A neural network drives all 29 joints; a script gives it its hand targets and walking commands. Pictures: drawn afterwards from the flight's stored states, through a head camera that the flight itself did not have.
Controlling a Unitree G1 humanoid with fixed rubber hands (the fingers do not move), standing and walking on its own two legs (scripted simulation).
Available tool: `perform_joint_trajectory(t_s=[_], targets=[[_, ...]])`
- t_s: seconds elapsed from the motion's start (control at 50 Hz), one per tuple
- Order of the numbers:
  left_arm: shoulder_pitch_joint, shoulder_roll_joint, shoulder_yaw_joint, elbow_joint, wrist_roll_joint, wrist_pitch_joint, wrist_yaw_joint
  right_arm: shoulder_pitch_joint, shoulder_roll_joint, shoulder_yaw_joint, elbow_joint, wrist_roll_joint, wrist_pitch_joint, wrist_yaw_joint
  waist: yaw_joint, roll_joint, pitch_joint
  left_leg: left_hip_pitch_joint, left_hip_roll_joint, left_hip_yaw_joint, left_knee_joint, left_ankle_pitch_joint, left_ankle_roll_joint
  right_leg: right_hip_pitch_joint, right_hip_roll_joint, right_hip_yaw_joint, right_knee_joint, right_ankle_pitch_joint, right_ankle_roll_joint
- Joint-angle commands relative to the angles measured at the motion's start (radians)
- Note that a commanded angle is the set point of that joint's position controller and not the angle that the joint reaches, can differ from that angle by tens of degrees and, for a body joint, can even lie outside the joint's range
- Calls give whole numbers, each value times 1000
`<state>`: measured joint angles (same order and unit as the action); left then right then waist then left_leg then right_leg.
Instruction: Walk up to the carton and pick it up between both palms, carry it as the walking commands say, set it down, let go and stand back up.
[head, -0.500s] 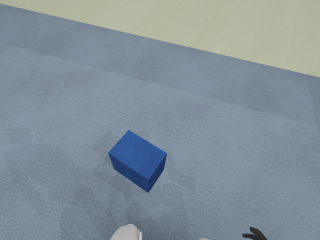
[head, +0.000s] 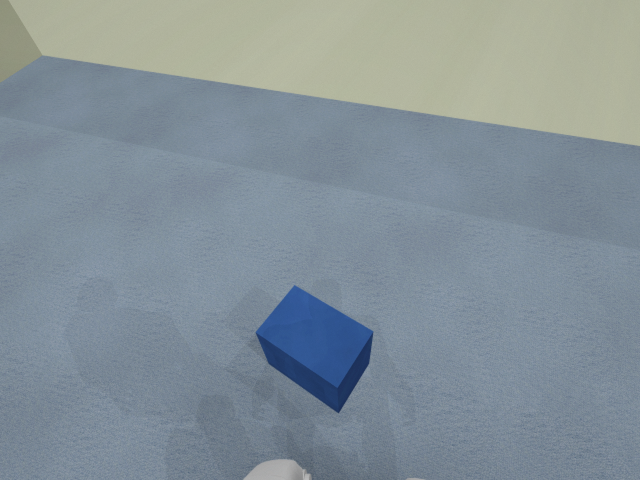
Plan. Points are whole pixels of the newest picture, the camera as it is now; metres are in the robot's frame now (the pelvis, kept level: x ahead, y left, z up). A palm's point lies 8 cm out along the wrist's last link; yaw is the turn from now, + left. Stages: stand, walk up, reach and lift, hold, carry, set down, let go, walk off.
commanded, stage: walk up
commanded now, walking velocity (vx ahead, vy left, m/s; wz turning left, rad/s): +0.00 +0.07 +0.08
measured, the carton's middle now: (316, 349) +0.52 +0.06 -0.64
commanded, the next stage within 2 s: none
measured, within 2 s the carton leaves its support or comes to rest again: neither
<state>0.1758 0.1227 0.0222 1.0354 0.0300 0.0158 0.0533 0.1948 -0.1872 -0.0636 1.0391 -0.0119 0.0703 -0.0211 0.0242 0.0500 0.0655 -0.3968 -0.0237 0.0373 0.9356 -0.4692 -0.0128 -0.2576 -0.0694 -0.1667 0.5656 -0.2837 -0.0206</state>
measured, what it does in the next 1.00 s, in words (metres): steps on the spot: left foot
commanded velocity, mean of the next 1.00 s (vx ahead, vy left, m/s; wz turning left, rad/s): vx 0.00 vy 0.01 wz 0.12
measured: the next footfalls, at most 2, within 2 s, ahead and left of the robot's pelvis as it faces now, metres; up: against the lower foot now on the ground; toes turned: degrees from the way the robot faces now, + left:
left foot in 0.16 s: +0.03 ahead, +0.14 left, +0.00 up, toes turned +2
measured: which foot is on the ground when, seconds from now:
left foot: up 0.00-0.14, down 0.16-1.00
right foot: down 0.00-1.00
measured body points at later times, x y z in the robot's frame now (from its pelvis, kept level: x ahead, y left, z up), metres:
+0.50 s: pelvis -0.02 +0.04 +0.01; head -0.02 +0.05 +0.46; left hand -0.01 +0.26 -0.16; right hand +0.01 -0.18 -0.14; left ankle -0.01 +0.14 -0.73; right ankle -0.02 -0.09 -0.73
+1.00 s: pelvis +0.00 +0.03 +0.01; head +0.01 +0.03 +0.46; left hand +0.01 +0.27 -0.15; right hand +0.06 -0.20 -0.14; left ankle -0.01 +0.14 -0.73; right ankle -0.02 -0.09 -0.73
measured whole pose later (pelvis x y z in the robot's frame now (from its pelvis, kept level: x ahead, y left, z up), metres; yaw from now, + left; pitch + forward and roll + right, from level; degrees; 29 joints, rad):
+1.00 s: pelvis +0.00 +0.03 +0.01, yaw +4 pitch +0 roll -1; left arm 0.29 0.17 0.04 1.01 0.03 0.01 0.04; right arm 0.24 -0.15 -0.06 0.98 -0.01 0.03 -0.02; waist -0.01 0.01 0.01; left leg -0.26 -0.01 -0.03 0.52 -0.27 0.00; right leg -0.19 -0.04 -0.14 0.48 -0.29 -0.01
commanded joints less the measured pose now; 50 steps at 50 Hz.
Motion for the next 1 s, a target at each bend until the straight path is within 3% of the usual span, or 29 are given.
perform_joint_trajectory(t_s=[0.0, 0.04, 0.08, 0.12, 0.14, 0.16, 0.18, 0.2, 0.24, 0.28, 0.32, 0.36, 0.4, 0.46, 0.48, 0.5, 0.52, 0.54, 0.56, 0.62, 0.64, 0.68, 0.74, 0.8, 0.9, 0.92, 0.98], targets=[[-12, 213, 50, -41, 8, -16, 6, 22, -62, -21, -56, -9, -27, 8, -2, -245, -29, -60, 29, -37, 0, 13, -26, 60, -267, 240, -280, 333, -173], [33, 222, 60, -10, 6, -19, -2, 19, -51, -13, -51, -8, -29, 4, 17, -246, -70, -31, 38, -31, -141, 12, -29, 137, -265, 224, -232, 437, -170], [29, 205, 61, 7, -3, -13, -8, 31, -16, 5, -47, 8, -54, 5, -4, -261, -113, 81, 25, -1, -364, 93, -22, 148, -170, 137, -177, 392, -119], [33, 208, 68, 18, -12, 0, -15, 99, -73, -3, -21, -7, -69, -3, -40, -161, -102, 218, 28, 9, -577, 347, -23, 69, -145, 90, -86, 283, -46], [57, 171, 61, 8, -13, 5, -21, 130, -137, -15, -18, -17, -77, -9, -26, 19, -105, 274, 164, -160, -623, 491, -3, -12, -82, 24, 21, 158, 6], [65, 109, 45, -14, -10, 13, -23, 119, -199, -15, -36, -17, -79, -15, -11, 221, -106, 278, 320, -371, -676, 554, 61, -129, -1, 24, 64, -140, 48], [28, 103, 41, -14, -19, 26, -17, 118, -166, 2, -29, -2, -78, -22, -41, 237, -74, 138, 346, -374, -708, 454, 138, -47, -10, 95, 122, -218, 54], [2, 115, 41, 1, -19, 30, -22, 60, -101, 17, -25, -16, -79, -22, -21, 184, -21, 105, 302, -340, -707, 429, 140, -27, -9, 111, 129, -175, 53], [28, 103, 42, 18, -17, 21, -30, -1, -100, 25, -45, -22, -86, -30, -6, 194, -30, 152, 231, -238, -679, 479, 129, -19, 9, 114, 97, -126, 35], [87, 91, 33, 58, -15, 14, -34, -2, -83, 26, -36, -17, -91, -35, 7, 134, -57, 194, 208, -175, -655, 491, 124, 30, 22, 118, 2, -38, 29], [95, 94, 24, 70, -16, 1, -28, 26, -85, 24, -12, -5, -92, -29, 13, 73, -81, 198, 189, -162, -636, 435, 99, 133, -7, 140, -170, 132, 28], [90, 126, 23, 64, -9, -11, -24, 58, -53, 27, 8, 7, -88, -21, -5, 43, -57, 169, 158, -144, -630, 368, 67, 174, -58, 183, -218, 179, 23], [83, 109, 11, 91, -6, -9, -26, 80, -22, 32, 30, 9, -83, -22, -27, -59, 20, 197, 123, -112, -660, 262, 47, 73, -42, 184, -239, 116, 21], [109, 103, 0, 102, -8, -14, -17, 78, -51, 24, 46, 1, -77, -17, -19, -85, 44, 205, 116, -114, -652, 244, 51, 57, -37, 184, -268, 87, 19], [90, 137, 24, 30, -4, -9, -15, 24, -52, 10, -50, 4, -75, -20, -36, -57, 3, 178, 126, -81, -649, 128, 26, 57, -54, 175, -265, 20, 9], [70, 161, 36, 16, -1, -5, -8, 12, -64, 6, -61, 8, -71, -16, -49, -51, 42, 113, 134, -126, -657, 87, 34, 60, -54, 157, -246, -22, 17], [85, 169, 38, 2, 2, -5, -4, 20, -83, -1, -72, 1, -67, -12, -43, -30, 49, 78, 148, -153, -657, 75, 38, 64, -55, 143, -227, -51, 20], [116, 163, 35, -6, 5, -3, -6, 11, -73, 4, -88, 4, -62, -12, -31, -46, 53, 50, 146, -153, -663, 31, 41, 60, -58, 153, -248, -100, 17], [132, 166, 40, -18, 3, -6, -5, 13, -88, -5, -102, 7, -56, -10, -29, -36, 64, 39, 141, -151, -642, 27, 42, 37, -68, 154, -241, -131, 13], [157, 169, 40, -39, 2, -12, -1, 33, -78, -8, -125, 1, -60, -2, -30, -77, 39, 23, 135, -154, -606, 53, 41, 17, -83, 166, -246, -157, 3], [146, 170, 40, -56, 1, -15, -4, 48, -86, -11, -134, -1, -64, -2, -37, -39, -7, 49, 138, -163, -607, 70, 43, 34, -86, 156, -218, -117, -1], [140, 154, 38, -70, -1, -21, -7, 60, -78, -9, -135, 2, -68, -6, -43, -33, -36, 70, 146, -174, -616, 102, 48, 33, -79, 143, -201, -60, 1], [170, 157, 43, -80, -6, -25, -7, 72, -98, -20, -139, 4, -68, -3, -40, 29, -58, 80, 172, -210, -607, 197, 73, 61, -69, 110, -116, 16, 2], [167, 149, 39, -76, -2, -26, -13, 69, -97, -20, -142, 6, -66, -6, -44, -4, -89, 99, 171, -201, -599, 236, 72, 75, -68, 114, -139, 68, 8], [192, 182, 49, -72, 1, -25, -11, 75, -71, -15, -131, -2, -64, -9, -30, -54, -86, 79, 119, -109, -489, 322, 35, 121, -131, 156, -182, 196, -28], [186, 178, 46, -76, 3, -26, -10, 76, -53, -10, -133, -1, -64, -9, -30, -103, -84, 90, 109, -103, -481, 339, 26, 125, -135, 156, -203, 218, -34], [177, 204, 53, -78, 5, -25, -3, 82, -73, -15, -131, -2, -60, -7, -34, -124, -54, 90, 98, -82, -460, 350, 15, 121, -150, 158, -220, 252, -50]])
